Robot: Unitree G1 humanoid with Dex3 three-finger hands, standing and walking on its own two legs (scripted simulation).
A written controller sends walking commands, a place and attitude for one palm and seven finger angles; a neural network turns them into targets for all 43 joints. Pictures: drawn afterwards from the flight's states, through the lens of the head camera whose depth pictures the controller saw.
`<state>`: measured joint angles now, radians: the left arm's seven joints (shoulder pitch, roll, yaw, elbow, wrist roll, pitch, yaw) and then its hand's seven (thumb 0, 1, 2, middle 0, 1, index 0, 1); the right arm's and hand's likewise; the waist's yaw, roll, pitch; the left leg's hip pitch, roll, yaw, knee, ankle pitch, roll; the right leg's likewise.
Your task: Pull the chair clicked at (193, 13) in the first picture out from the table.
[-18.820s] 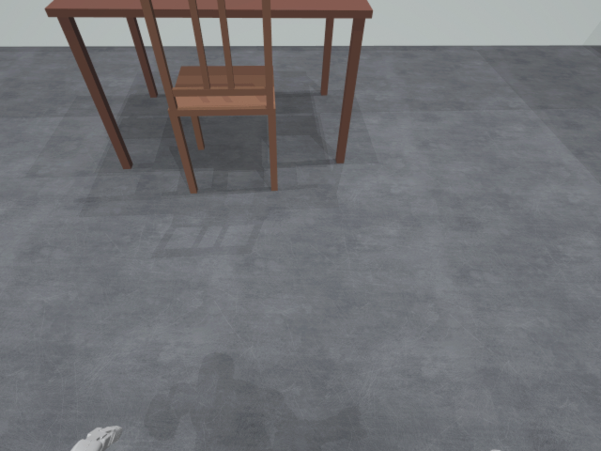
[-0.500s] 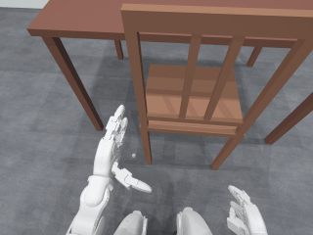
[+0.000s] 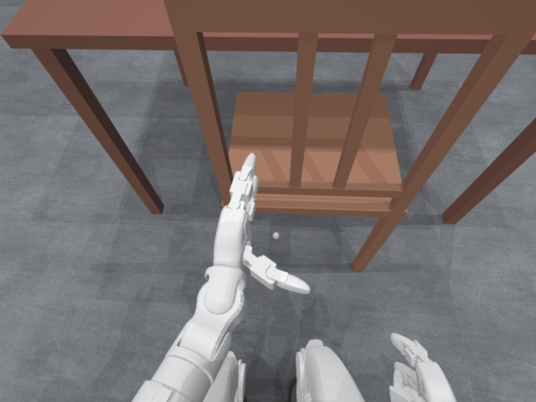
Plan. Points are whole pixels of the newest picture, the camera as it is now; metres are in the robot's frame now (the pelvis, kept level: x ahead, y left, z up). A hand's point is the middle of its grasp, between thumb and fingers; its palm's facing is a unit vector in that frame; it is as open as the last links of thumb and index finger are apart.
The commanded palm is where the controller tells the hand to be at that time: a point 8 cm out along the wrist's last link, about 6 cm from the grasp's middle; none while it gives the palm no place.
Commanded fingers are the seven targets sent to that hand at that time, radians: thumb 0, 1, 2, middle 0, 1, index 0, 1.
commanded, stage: aim the fingers beside a spindle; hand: left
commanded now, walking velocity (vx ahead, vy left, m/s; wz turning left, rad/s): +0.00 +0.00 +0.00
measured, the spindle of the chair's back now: (299, 127) +0.53 -0.06 +0.05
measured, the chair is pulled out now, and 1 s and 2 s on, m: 0.00 0.00 0.00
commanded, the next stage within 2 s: push the fingers through the gap in 1.22 s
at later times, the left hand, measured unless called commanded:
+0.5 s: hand (299, 214) +0.38 -0.05 +0.03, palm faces -0.14 -0.99 -0.03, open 16.9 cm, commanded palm +0.35 -0.01 +0.02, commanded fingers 0.00 -0.50 0.30 -0.06 -0.08 -0.06 -0.08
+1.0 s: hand (301, 218) +0.37 -0.06 +0.02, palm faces -0.15 -0.99 -0.03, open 16.9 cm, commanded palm +0.35 -0.01 +0.02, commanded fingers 0.00 -0.50 0.30 -0.06 -0.08 -0.06 -0.08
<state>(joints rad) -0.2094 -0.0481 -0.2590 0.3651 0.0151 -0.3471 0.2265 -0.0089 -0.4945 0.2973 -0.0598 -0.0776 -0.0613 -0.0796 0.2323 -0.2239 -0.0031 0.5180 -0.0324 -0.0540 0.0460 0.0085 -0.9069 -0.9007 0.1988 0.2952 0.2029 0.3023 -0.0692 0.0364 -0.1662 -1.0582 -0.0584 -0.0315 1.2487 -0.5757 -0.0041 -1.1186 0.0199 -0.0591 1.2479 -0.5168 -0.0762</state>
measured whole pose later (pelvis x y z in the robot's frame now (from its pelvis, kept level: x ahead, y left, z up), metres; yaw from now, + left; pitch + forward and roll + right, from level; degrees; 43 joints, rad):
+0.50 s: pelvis +0.00 +0.00 +0.00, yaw -1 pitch +25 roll +2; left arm -0.44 -0.12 -0.27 0.62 0.08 -0.41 0.41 -0.01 -0.49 0.30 -0.06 -0.08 -0.06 -0.08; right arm 0.26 -0.20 -0.02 0.56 -0.07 0.00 0.09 0.01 -0.91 -0.90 0.20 0.30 0.20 0.30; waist -0.09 0.05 -0.17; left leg -1.11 -0.06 -0.01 1.25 -0.57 0.00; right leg -1.18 0.02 -0.04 1.25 -0.51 -0.07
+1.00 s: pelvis +0.00 +0.01 +0.00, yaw +0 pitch +25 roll +1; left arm -0.45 -0.13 -0.30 0.65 0.08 -0.42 0.43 -0.01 -0.49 0.30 -0.06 -0.08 -0.06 -0.08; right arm 0.22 -0.19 -0.02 0.56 -0.07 0.03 0.09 0.01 -0.91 -0.90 0.20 0.29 0.20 0.30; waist -0.08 0.04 -0.17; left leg -1.12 -0.06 -0.02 1.26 -0.57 0.01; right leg -1.18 0.02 -0.05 1.25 -0.51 -0.07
